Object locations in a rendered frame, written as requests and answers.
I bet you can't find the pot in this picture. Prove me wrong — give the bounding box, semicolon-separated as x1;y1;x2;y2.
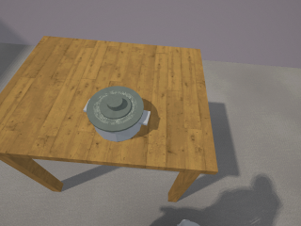
83;99;151;142

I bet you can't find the knob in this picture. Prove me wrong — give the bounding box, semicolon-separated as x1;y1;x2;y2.
106;94;123;110

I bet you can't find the table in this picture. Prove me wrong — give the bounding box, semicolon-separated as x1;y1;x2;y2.
0;36;218;202

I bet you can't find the lid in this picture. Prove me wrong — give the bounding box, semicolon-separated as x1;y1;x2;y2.
87;86;144;133

